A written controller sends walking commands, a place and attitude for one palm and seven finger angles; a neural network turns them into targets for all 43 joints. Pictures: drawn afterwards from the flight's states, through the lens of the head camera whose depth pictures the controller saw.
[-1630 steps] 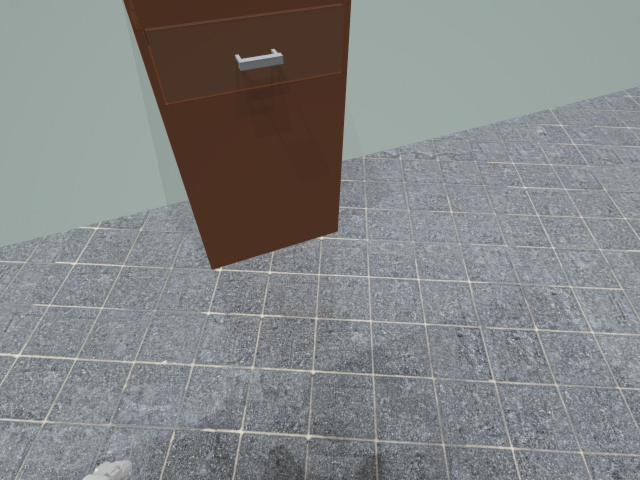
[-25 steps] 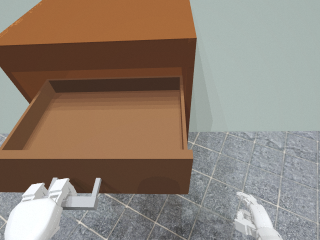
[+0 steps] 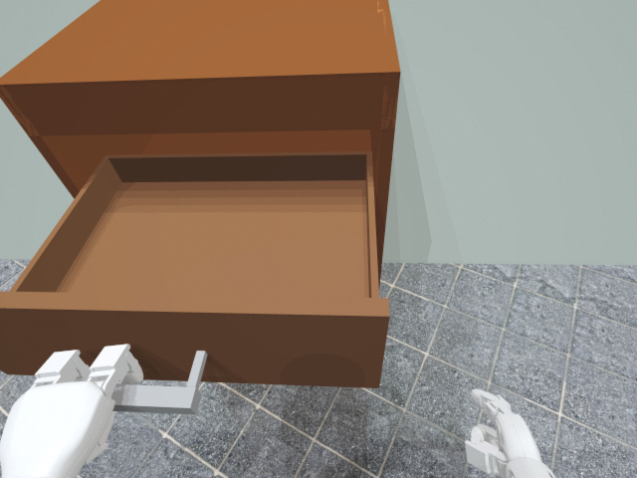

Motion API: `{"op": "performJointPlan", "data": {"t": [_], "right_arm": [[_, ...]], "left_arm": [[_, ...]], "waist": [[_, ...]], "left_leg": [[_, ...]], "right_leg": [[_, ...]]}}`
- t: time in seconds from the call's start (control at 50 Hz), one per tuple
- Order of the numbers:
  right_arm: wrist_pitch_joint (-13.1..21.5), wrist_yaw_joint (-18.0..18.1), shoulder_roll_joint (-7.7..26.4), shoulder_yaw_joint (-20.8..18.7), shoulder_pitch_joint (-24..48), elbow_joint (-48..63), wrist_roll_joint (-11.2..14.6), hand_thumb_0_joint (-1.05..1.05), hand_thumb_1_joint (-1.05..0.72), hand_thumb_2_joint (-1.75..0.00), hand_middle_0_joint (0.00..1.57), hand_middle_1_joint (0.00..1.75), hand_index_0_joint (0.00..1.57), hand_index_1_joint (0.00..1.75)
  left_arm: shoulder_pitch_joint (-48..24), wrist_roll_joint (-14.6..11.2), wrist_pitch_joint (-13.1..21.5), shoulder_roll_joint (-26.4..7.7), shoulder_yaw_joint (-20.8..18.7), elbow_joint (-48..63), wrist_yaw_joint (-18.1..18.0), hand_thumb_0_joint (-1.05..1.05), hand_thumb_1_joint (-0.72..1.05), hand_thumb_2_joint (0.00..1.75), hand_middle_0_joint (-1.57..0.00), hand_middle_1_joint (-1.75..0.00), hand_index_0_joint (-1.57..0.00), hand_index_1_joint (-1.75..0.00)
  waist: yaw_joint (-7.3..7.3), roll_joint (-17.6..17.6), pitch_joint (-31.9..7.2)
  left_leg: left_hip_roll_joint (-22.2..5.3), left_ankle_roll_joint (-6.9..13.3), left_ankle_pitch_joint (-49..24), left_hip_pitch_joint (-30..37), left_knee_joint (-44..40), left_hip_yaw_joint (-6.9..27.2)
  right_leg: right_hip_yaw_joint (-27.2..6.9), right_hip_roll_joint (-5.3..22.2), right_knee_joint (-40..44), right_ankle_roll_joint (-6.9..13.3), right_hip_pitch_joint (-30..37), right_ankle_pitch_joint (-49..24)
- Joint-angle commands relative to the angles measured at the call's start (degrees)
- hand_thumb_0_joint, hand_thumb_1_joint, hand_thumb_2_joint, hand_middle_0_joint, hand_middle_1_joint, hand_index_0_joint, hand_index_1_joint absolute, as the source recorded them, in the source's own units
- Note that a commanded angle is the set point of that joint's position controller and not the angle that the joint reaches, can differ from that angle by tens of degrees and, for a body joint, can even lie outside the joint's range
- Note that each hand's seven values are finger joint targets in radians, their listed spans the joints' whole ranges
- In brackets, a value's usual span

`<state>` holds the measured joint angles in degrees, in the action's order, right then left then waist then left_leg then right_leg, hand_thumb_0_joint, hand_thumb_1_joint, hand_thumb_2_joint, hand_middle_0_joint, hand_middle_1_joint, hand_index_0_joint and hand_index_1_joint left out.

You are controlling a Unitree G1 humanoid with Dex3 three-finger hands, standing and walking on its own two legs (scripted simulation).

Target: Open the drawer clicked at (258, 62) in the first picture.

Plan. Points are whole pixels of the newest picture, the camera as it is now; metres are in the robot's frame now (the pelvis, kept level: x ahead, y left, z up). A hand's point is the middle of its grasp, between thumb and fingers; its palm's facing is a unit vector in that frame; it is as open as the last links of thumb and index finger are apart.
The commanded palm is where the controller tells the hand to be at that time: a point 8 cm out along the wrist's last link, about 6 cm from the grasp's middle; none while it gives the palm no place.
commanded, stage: open the thumb to release the handle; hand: left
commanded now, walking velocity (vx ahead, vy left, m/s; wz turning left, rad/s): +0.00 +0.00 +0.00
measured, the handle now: (150, 379) +0.20 +0.22 +0.07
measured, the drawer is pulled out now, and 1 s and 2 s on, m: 0.30 0.30 0.29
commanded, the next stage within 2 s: lift the hand off the handle in 0.34 s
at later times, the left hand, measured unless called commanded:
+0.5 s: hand (100, 433) +0.14 +0.26 +0.04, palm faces +0.01 -0.10 -0.99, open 13.1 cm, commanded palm +0.12 +0.26 +0.10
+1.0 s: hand (92, 412) +0.16 +0.27 +0.07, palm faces +0.05 -0.08 -1.00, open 13.4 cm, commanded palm +0.13 +0.26 +0.14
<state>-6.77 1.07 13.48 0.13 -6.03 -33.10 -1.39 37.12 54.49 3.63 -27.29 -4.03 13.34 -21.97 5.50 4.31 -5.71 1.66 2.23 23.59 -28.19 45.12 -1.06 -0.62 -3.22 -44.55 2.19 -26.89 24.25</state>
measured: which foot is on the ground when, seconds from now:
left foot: down 0.00-1.00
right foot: down 0.00-1.00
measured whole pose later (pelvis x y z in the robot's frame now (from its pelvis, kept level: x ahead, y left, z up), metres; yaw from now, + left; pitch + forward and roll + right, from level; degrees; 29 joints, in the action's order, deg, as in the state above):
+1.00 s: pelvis +0.00 +0.01 +0.01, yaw +0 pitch +4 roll -1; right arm -5.9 1.2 13.7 1.0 -6.3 -32.3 -0.9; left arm 33.7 53.8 -1.5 -26.0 -0.6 17.9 -17.0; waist 6.1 4.8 -5.7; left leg 2.3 3.1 21.4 -23.9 40.8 -1.2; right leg -1.0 -2.6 -39.6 1.2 -22.3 21.8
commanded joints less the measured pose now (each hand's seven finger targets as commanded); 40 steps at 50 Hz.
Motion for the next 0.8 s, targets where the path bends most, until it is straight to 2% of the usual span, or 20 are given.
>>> {"op": "performJointPlan", "data": {"t": [0.0, 0.06, 0.22, 0.34, 0.4, 0.42, 0.44, 0.46, 0.48, 0.5, 0.54, 0.56, 0.6, 0.62, 0.64, 0.68, 0.7, 0.72, 0.76, 0.78], "right_arm": [[3.72, 1.28, 6.44, -2.44, 8.13, 9.58, 0.50, 0.00, -0.90, -0.90, 0.20, 0.30, 0.20, 0.30], [3.45, 1.15, 6.47, -2.24, 8.53, 9.40, 0.03, 0.00, -0.90, -0.90, 0.20, 0.30, 0.20, 0.30], [3.66, 1.29, 6.33, -2.64, 8.35, 8.97, 0.14, 0.00, -0.90, -0.90, 0.20, 0.30, 0.20, 0.30], [3.48, 1.28, 6.40, -2.79, 8.71, 8.64, 0.01, 0.00, -0.90, -0.90, 0.20, 0.30, 0.20, 0.30], [3.43, 1.10, 6.42, -2.75, 8.86, 8.93, 0.03, 0.00, -0.90, -0.90, 0.20, 0.30, 0.20, 0.30], [3.88, -0.05, 5.53, -2.92, 8.45, 9.37, -0.48, 0.00, -0.90, -0.90, 0.20, 0.30, 0.20, 0.30], [3.92, -0.49, 6.05, -3.43, 7.66, 9.24, 0.03, 0.00, -0.90, -0.90, 0.20, 0.30, 0.20, 0.30], [3.94, -0.52, 6.39, -3.66, 7.84, 9.25, 0.03, 0.00, -0.90, -0.90, 0.20, 0.30, 0.20, 0.30], [3.95, -0.39, 6.53, -3.30, 8.05, 9.58, -0.17, 0.00, -0.90, -0.90, 0.20, 0.30, 0.20, 0.30], [3.69, -0.42, 6.66, -2.97, 7.85, 9.85, -0.48, 0.00, -0.90, -0.90, 0.20, 0.30, 0.20, 0.30], [3.45, -0.19, 6.19, -2.72, 7.85, 9.73, -0.83, 0.00, -0.90, -0.90, 0.20, 0.30, 0.20, 0.30], [3.47, -0.22, 6.02, -2.70, 7.78, 9.83, -0.85, 0.00, -0.90, -0.90, 0.20, 0.30, 0.20, 0.30], [3.45, -0.29, 5.86, -2.27, 8.27, 9.75, -0.49, 0.00, -0.90, -0.90, 0.20, 0.30, 0.20, 0.30], [3.45, -0.11, 5.73, -2.47, 8.18, 9.47, -0.16, 0.00, -0.90, -0.90, 0.20, 0.30, 0.20, 0.30], [3.49, 0.11, 5.76, -2.48, 8.28, 9.45, 0.03, 0.00, -0.90, -0.90, 0.20, 0.30, 0.20, 0.30], [3.70, 0.48, 5.84, -2.46, 8.82, 9.70, 0.25, 0.00, -0.90, -0.90, 0.20, 0.30, 0.20, 0.30], [3.78, 0.45, 5.68, -2.29, 8.11, 9.63, 0.30, 0.00, -0.90, -0.90, 0.20, 0.30, 0.20, 0.30], [3.80, 0.55, 5.58, -2.38, 8.31, 9.26, 0.47, 0.00, -0.90, -0.90, 0.20, 0.30, 0.20, 0.30], [3.87, 0.64, 5.65, -2.24, 8.29, 9.92, 0.52, 0.00, -0.90, -0.90, 0.20, 0.30, 0.20, 0.30], [3.92, 0.85, 5.96, -2.03, 8.89, 10.18, 0.57, 0.00, -0.90, -0.90, 0.20, 0.30, 0.20, 0.30]], "left_arm": [[0.26, -3.41, -1.34, -9.50, -11.48, 10.81, -1.46, 0.00, 0.27, 0.63, -0.35, -1.28, -0.35, -1.28], [-1.21, -1.30, -1.02, -9.40, -10.76, 9.77, -1.62, 0.00, 0.06, 0.54, -0.34, -1.26, -0.34, -1.26], [-1.52, -1.39, -0.33, -9.75, -11.70, 8.72, -1.61, 0.00, -0.50, 0.30, -0.30, -1.20, -0.30, -1.20], [-2.53, -1.42, 0.19, -10.20, -12.42, 8.22, -1.98, 0.00, -0.50, 0.30, -0.30, -1.20, -0.30, -1.20], [-2.65, -1.28, 0.12, -10.10, -12.26, 9.45, -2.34, 0.00, -0.50, 0.30, -0.30, -1.20, -0.30, -1.20], [0.14, -1.65, -0.27, 1.14, -0.40, 8.98, -1.40, 0.00, -0.50, 0.30, -0.30, -1.20, -0.30, -1.20], [-1.47, -1.91, 0.04, -1.64, -2.56, 9.37, -1.11, 0.00, -0.50, 0.30, -0.30, -1.20, -0.30, -1.20], [-2.35, -1.73, 0.04, -1.97, -2.56, 10.79, -1.05, 0.00, -0.50, 0.30, -0.30, -1.20, -0.30, -1.20], [-2.71, -1.41, -0.47, -4.00, -3.82, 10.58, -1.35, 0.00, -0.50, 0.30, -0.30, -1.20, -0.30, -1.20], [-4.71, -0.11, -0.93, -5.73, -4.84, 12.04, -1.85, 0.00, -0.50, 0.30, -0.30, -1.20, -0.30, -1.20], [-7.12, 2.31, -1.39, -6.98, -5.53, 11.23, -2.67, 0.00, -0.50, 0.30, -0.30, -1.20, -0.30, -1.20], [-7.22, 3.08, -1.39, -6.82, -5.39, 11.12, -3.06, 0.00, -0.50, 0.30, -0.30, -1.20, -0.30, -1.20], [-7.26, 3.11, -2.55, -6.07, -4.63, 10.14, -2.94, 0.00, -0.50, 0.30, -0.30, -1.20, -0.30, -1.20], [-9.07, 2.63, -2.85, -4.85, -3.26, 9.52, -2.39, 0.00, -0.50, 0.30, -0.30, -1.20, -0.30, -1.20], [-9.81, 2.17, -3.17, -5.37, -3.71, 8.96, -1.95, 0.00, -0.50, 0.30, -0.30, -1.20, -0.30, -1.20], [-11.35, 1.24, -3.81, -4.68, -2.60, 10.11, -0.99, 0.00, -0.50, 0.30, -0.30, -1.20, -0.30, -1.20], [-10.28, 1.14, -4.06, -5.50, -3.30, 9.85, -0.78, 0.00, -0.50, 0.30, -0.30, -1.20, -0.30, -1.20], [-10.60, 0.88, -4.14, -4.17, -1.78, 9.38, -0.29, 0.00, -0.50, 0.30, -0.30, -1.20, -0.30, -1.20], [-9.95, 0.32, -4.29, -5.58, -2.65, 12.23, 0.26, 0.00, -0.50, 0.30, -0.30, -1.20, -0.30, -1.20], [-10.08, 0.16, -4.50, -7.56, -4.28, 13.79, 0.39, 0.00, -0.50, 0.30, -0.30, -1.20, -0.30, -1.20]], "waist": [[0.39, -2.64, -7.27], [0.38, -3.51, -4.62], [0.65, -1.97, -6.10], [0.58, -2.93, -5.90], [0.76, -1.49, -7.37], [-0.66, -1.70, -6.10], [-1.28, -3.49, -5.14], [-0.82, -1.63, -6.22], [-0.87, -2.49, -6.50], [-0.43, -2.93, -8.34], [-0.27, -4.79, -7.58], [-0.18, -4.07, -7.46], [-0.43, -2.34, -6.77], [-0.93, -2.97, -5.92], [-0.83, -2.84, -5.71], [-1.04, -1.09, -6.97], [-0.65, -1.78, -7.55], [-1.09, -2.04, -6.40], [-0.32, -2.74, -7.48], [-0.13, -1.74, -8.41]], "left_leg": [[-0.49, -0.41, -15.76, 7.85, -5.86, 2.75], [-0.27, -0.45, -14.07, 6.58, -6.43, 2.72], [-0.17, -0.49, -13.59, 7.69, -6.83, 2.48], [-0.12, -0.46, -13.60, 7.17, -6.77, 2.47], [-0.32, -0.69, -14.45, 7.82, -6.84, 2.66], [-0.39, -0.44, -15.50, 8.07, -6.22, 2.53], [-1.12, -0.53, -15.88, 7.76, -6.06, 3.15], [-1.19, -0.67, -15.83, 8.23, -6.42, 3.08], [-1.22, -0.69, -14.90, 7.79, -6.45, 3.21], [-1.01, -0.69, -14.07, 7.91, -6.30, 3.20], [-0.66, -0.71, -12.69, 7.19, -6.14, 3.02], [-0.60, -0.78, -12.99, 7.41, -5.94, 3.04], [-0.64, -1.02, -12.48, 7.40, -6.26, 3.17], [-0.65, -0.80, -11.53, 7.17, -6.45, 3.17], [-0.63, -0.70, -10.88, 7.06, -6.76, 3.36], [-0.83, -0.70, -11.68, 8.29, -7.24, 3.39], [-1.00, -0.75, -12.40, 8.50, -7.34, 3.52], [-0.94, -0.69, -12.53, 8.52, -7.33, 3.39], [-1.09, -0.67, -13.56, 9.34, -7.99, 3.52], [-1.23, -0.87, -14.37, 9.90, -8.22, 3.50]], "right_leg": [[-2.90, 1.79, 8.55, -0.11, 2.44, -19.66], [-2.99, 1.84, 9.16, 0.09, 1.18, -17.63], [-2.94, 1.85, 9.64, 0.21, 1.82, -17.08], [-2.94, 1.82, 9.71, 0.22, 1.45, -17.33], [-2.71, 1.71, 9.07, 0.42, 1.40, -17.08], [-0.85, 1.81, 8.25, 0.08, -0.49, -16.64], [-0.97, 1.45, 8.26, 0.07, -2.03, -15.37], [-0.84, 1.41, 8.17, 0.10, -1.82, -14.53], [-1.26, 1.20, 8.10, 0.29, -1.53, -14.01], [-1.57, 1.49, 8.00, 0.27, -1.65, -13.11], [-2.04, 1.42, 8.20, 0.52, -2.11, -12.24], [-2.44, 1.35, 7.96, 0.72, -2.50, -12.46], [-2.15, 1.41, 7.80, 0.85, -2.51, -11.69], [-1.54, 1.36, 7.97, 0.65, -2.50, -11.03], [-1.33, 1.32, 8.28, 0.54, -2.29, -10.24], [-1.60, 1.27, 8.64, 0.69, -1.33, -11.10], [-1.05, 1.40, 8.35, 0.53, -0.82, -11.17], [-1.27, 1.33, 8.68, 0.45, -1.00, -11.92], [-1.30, 1.54, 9.14, 0.34, 0.81, -12.64], [-2.08, 1.53, 9.54, 0.55, 1.70, -13.52]]}}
